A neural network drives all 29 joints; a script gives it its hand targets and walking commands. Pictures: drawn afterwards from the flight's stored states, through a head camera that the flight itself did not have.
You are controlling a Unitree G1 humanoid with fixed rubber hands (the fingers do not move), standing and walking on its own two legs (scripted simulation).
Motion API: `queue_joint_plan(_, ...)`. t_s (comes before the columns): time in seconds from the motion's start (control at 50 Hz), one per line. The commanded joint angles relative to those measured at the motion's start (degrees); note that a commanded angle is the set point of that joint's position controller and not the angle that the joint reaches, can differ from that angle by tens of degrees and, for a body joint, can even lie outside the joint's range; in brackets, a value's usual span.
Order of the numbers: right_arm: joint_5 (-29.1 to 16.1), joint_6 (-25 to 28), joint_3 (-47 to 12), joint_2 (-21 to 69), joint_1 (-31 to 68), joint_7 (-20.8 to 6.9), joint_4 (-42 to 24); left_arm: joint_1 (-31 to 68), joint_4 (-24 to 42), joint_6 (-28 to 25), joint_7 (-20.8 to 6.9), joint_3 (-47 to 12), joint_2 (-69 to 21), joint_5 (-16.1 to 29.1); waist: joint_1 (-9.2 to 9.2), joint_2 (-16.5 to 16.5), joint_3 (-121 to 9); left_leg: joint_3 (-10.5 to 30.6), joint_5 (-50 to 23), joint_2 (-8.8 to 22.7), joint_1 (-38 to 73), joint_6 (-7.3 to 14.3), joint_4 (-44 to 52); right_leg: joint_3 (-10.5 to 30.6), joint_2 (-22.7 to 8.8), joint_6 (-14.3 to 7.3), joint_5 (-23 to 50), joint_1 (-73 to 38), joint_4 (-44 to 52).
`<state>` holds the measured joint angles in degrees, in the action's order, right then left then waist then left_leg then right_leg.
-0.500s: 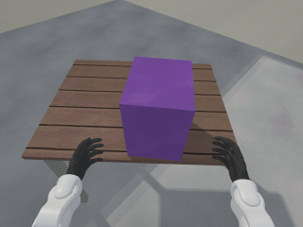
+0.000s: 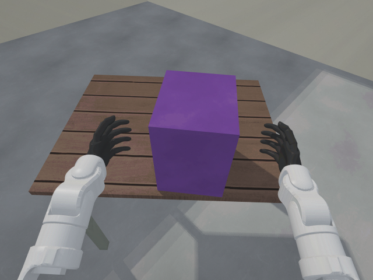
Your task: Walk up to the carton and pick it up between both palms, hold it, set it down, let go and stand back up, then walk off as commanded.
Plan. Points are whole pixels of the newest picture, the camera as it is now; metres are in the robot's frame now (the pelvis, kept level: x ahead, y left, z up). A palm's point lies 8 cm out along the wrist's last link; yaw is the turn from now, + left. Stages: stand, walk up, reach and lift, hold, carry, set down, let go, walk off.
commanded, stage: reach and lift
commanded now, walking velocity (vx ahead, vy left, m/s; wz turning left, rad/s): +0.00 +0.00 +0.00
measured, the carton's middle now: (194, 135) +0.52 +0.01 +0.00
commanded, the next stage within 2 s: none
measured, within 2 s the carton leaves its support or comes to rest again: neither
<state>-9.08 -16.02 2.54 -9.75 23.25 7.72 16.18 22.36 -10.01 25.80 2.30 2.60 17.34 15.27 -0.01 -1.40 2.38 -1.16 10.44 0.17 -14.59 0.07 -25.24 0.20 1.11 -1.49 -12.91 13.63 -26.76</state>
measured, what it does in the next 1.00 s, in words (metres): stands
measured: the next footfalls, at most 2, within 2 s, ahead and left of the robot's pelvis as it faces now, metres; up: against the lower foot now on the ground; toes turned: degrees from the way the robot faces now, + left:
none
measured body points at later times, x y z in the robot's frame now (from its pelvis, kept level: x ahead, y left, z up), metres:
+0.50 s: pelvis +0.00 +0.00 +0.00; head +0.03 +0.01 +0.45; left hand +0.43 +0.20 +0.14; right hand +0.43 -0.17 +0.15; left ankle +0.03 +0.12 -0.74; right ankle +0.01 -0.10 -0.74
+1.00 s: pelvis +0.01 -0.01 +0.00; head +0.04 +0.00 +0.45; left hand +0.49 +0.18 +0.19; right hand +0.49 -0.16 +0.19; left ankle +0.03 +0.12 -0.74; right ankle +0.01 -0.10 -0.74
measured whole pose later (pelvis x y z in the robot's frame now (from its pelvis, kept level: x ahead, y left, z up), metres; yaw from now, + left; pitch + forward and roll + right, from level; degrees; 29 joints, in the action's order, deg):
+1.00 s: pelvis +0.01 -0.01 +0.00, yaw +0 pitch +5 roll +0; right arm -9.1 -15.2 6.9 -10.6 64.9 8.6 58.4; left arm 63.2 -58.0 16.9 5.2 3.6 17.4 13.1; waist 0.0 -1.4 -1.4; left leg -1.1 10.7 0.9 -18.7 -0.5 -24.9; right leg 0.2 1.8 -1.5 -12.9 17.7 -26.2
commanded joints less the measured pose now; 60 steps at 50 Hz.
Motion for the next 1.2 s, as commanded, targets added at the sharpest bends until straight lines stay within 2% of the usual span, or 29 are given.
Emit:
queue_joint_plan(0.0,-4.47,1.16,5.03,-11.78,29.41,0.54,-1.68,34.12,-3.18,0.04,0.89,7.04,10.76,-3.24,-0.15,2.98,-24.27,-0.78,-5.47,0.35,6.44,-1.02,5.93,0.85,0.28,2.68,9.56,-8.6,7.14)
queue_joint_plan(0.02,-4.07,1.03,4.64,-11.85,25.04,0.98,-4.52,28.94,-0.43,0.15,0.79,7.25,10.75,-3.49,-0.71,2.08,-27.85,-0.65,-12.16,0.17,8.26,-1.33,4.83,1.14,0.76,2.93,17.82,-12.57,5.98)
queue_joint_plan(0.06,-3.53,-0.05,5.62,-11.57,32.68,1.61,2.74,38.78,-5.6,0.91,0.04,7.86,11.81,-3.87,-1.67,2.67,-24.84,-0.96,-7.38,-0.04,5.71,-1.1,5.7,1.16,0.51,3.0,12.86,-10.36,7.53)
queue_joint_plan(0.12,-5.81,0.4,4.72,-10.97,34.2,1.3,0.45,39.64,-0.81,-0.04,0.54,6.94,12.21,-3.46,-1.24,4.2,-29.65,-1.1,-12.62,-0.36,8.89,-1.51,4.5,0.75,0.62,3.2,17.58,-9.92,6.88)
queue_joint_plan(0.14,-3.86,0.78,6.34,-12.0,34.76,1.27,0.48,41.27,-0.38,-0.4,0.85,6.09,11.39,-3.43,-2.9,4.28,-33.79,-0.57,-12.86,0.01,9.22,-2.06,3.96,0.08,0.9,2.73,16.9,-9.67,6.85)
queue_joint_plan(0.18,-4.45,0.33,5.77,-12.57,38.74,1.55,3.62,45.35,-5.95,-0.45,0.63,7.79,14.93,-3.85,-1.5,4.47,-31.8,-1.62,-11.5,-0.47,5.94,-1.83,4.18,0.37,0.26,3.38,17.13,-10.91,6.61)
queue_joint_plan(0.26,-3.15,0.02,6.82,-11.56,42.53,1.4,8.35,49.74,-11.06,-0.44,1.23,8.14,13.67,-4.54,-2.4,2.89,-33.39,-1.63,-9.1,-0.26,4.5,-1.6,4.46,0.43,0.77,3.28,15.52,-10.34,6.47)
queue_joint_plan(0.32,-5.01,0.88,4.94,-12.08,44.75,1.87,7.11,48.46,-12.4,-0.84,0.81,7.6,14.02,-3.38,-1.93,1.19,-35.7,-1.45,-13.62,-1.08,5.5,-1.13,3.59,0.6,0.31,4.41,23.85,-13.19,5.73)
queue_joint_plan(0.34,-4.91,0.43,5.59,-13.19,45.58,1.77,8.15,48.73,-12.89,-0.77,0.98,6.77,14.12,-4.59,-1.28,2.98,-35.79,-0.85,-13.85,-0.48,6.29,-1.49,3.85,0.47,0.59,4.19,23.53,-10.92,5.34)
queue_joint_plan(0.42,-3.07,-0.34,6.42,-13.61,49.31,1.89,14.4,54.37,-19.65,-0.44,0.73,6.49,14.62,-4.68,-2.87,1.12,-33.29,-0.3,-9.67,0.1,4.75,-1.11,3.49,0.46,0.4,4.29,19.86,-9.77,6.19)
queue_joint_plan(0.44,-4.08,0.05,5.79,-12.72,52.61,1.72,12.46,55.61,-18.46,-0.8,1.57,7.0,15.31,-4.46,-1.13,0.82,-36.13,-0.98,-10.01,-0.1,3.16,-0.79,3.59,0.92,0.42,3.82,20.1,-9.83,5.73)
queue_joint_plan(0.48,-3.13,0.72,7.48,-14.26,52.14,1.76,15.89,58.92,-17.44,-2.11,2.13,5.07,14.81,-5.1,-2.78,4.04,-37.37,-0.34,-10.55,0.6,6.63,-2.11,3.48,-0.6,1.18,3.53,18.1,-6.75,5.9)
queue_joint_plan(0.52,-2.82,1.32,7.92,-14.59,56.77,1.43,15.41,61.96,-19.55,-3.27,2.89,3.44,14.58,-3.22,-2.66,1.91,-42.28,0.15,-11.8,0.89,6.19,-2.07,2.01,-1.24,1.67,2.71,18.56,-5.04,5.88)
queue_joint_plan(0.54,-3.29,0.52,6.76,-13.34,57.31,1.18,21.13,64.26,-24.29,-3.08,2.62,3.16,14.32,-2.73,-3.13,3.68,-37.92,-0.13,-9.25,0.37,5.08,-1.78,2.45,-0.8,0.63,2.9,16.38,-5.13,6.54)
queue_joint_plan(0.58,-2.49,0.56,7.28,-13.8,59.38,1.72,21.53,64.75,-28.29,-3.93,2.65,2.32,15.17,-1.93,-3.29,0.55,-36.88,-0.14,-6.91,0.57,2.07,-1.28,3.16,-0.05,0.36,3.67,16.97,-5.62,5.84)
queue_joint_plan(0.7,-2.4,1.52,9.01,-14.2,66.98,1.57,30.32,74.82,-35.19,-7.62,4.02,0.19,16.15,-1.37,-4.12,3.05,-41.94,0.5,-6.61,1.19,1.68,-2.39,2.39,-1.29,1.08,2.61,14.57,-1.67,5.97)
queue_joint_plan(0.74,-2.68,2.21,7.96,-14.96,68.18,1.37,29.9,75.06,-36.89,-9.25,4.0,0.33,16.87,0.06,-3.09,0.97,-46.58,0.17,-12.48,1.04,2.88,-2.0,1.14,-1.43,1.06,2.76,21.33,-4.25,5.06)
queue_joint_plan(0.78,-3.74,3.02,7.35,-15.43,67.47,1.94,31.47,72.54,-38.8,-8.86,3.69,-0.12,15.36,-1.42,-3.24,3.21,-46.22,-0.03,-16.62,0.82,4.64,-3.14,-0.1,-1.25,1.24,2.88,25.28,-4.52,5.24)
queue_joint_plan(0.82,-3.57,2.69,6.54,-15.29,69.97,2.15,35.42,75.87,-42.19,-8.76,3.4,0.61,16.26,-2.19,-3.06,3.64,-43.5,0.14,-17.1,0.71,3.98,-3.38,0.02,-1.15,0.95,3.44,26.13,-4.55,5.08)
queue_joint_plan(0.84,-3.45,3.14,5.47,-14.94,71.48,1.98,34.69,76.02,-44.43,-8.93,3.26,0.92,16.43,-2.11,-1.93,0.76,-44.74,-0.3,-14.99,0.61,2.41,-2.66,0.15,-0.82,0.85,3.64,25.23,-5.24,5.35)
queue_joint_plan(0.9,-4.6,3.15,4.71,-15.25,73.33,1.91,36.18,78.56,-44.69,-10.52,3.36,-0.58,17.11,-0.74,-2.99,0.63,-45.56,0.23,-15.68,0.83,1.02,-2.87,0.19,-1.2,0.97,3.9,27.45,-6.12,4.78)
queue_joint_plan(0.92,-5.13,3.57,3.74,-15.23,73.83,1.8,33.57,77.97,-46.1,-11.33,3.07,0.75,19.28,-0.35,-0.8,-1.05,-47.56,-1.14,-14.24,0.12,-2.09,-2.32,0.41,0.06,0.41,4.04,29.65,-9.12,3.85)
queue_joint_plan(0.98,-3.66,3.13,6.35,-15.94,74.05,2.09,40.17,82.29,-48.36,-11.94,3.23,-1.53,18.45,-0.7,-4.3,3.53,-48.86,0.28,-13.28,1.04,0.41,-3.35,0.05,-1.51,0.48,3.38,24.68,-5.53,4.74)
queue_joint_plan(1.04,-4.07,4.2,4.68,-14.73,75.68,1.62,39.27,80.92,-52.08,-13.88,3.24,-1.68,17.66,0.45,-2.3,-0.24,-48.86,-0.26,-16.13,0.34,-2.24,-2.76,-0.41,-1.26,0.67,3.73,29.37,-7.39,3.94)
queue_joint_plan(1.06,-4.5,4.52,4.61,-13.79,75.1,1.79,40.38,80.78,-52.3,-14.83,2.5,-2.52,17.04,1.08,-3.86,0.05,-48.41,-0.13,-16.16,0.21,-1.78,-2.56,-0.51,-0.99,0.07,3.88,31.36,-7.25,4.03)
queue_joint_plan(1.08,-4.27,4.57,4.26,-14.38,73.55,1.99,41.16,79.26,-52.71,-15.1,1.94,-1.77,17.77,0.37,-3.41,-0.11,-47.69,-0.2,-17.98,-0.07,-2.18,-2.69,-0.47,-0.43,-0.25,4.18,36.66,-10.84,3.44)
queue_joint_plan(1.12,-2.12,4.49,6.14,-12.98,70.48,2.29,46.12,78.03,-56.23,-16.04,2.01,-0.17,17.52,-1.96,-3.56,0.58,-45.77,0.39,-13.35,0.42,-2.91,-2.48,0.76,-0.64,0.08,4.29,27.92,-7.96,4.33)
queue_joint_plan(1.16,-2.79,5.88,6.01,-12.8,72.25,1.54,43.85,78.64,-54.47,-17.9,1.92,-2.41,15.73,-0.52,-3.73,0.61,-47.0,0.61,-15.92,0.61,-0.21,-2.93,0.27,-1.59,0.52,3.51,27.71,-6.21,4.21)
queue_joint_plan(1.18,-2.62,7.01,5.1,-11.66,70.93,1.71,41.96,75.91,-55.8,-18.47,1.68,-1.9,14.9,-0.76,-2.3,-0.5,-49.04,-0.13,-17.6,0.41,-1.55,-3.14,-0.94,-1.08,0.19,3.47,31.65,-7.51,3.53)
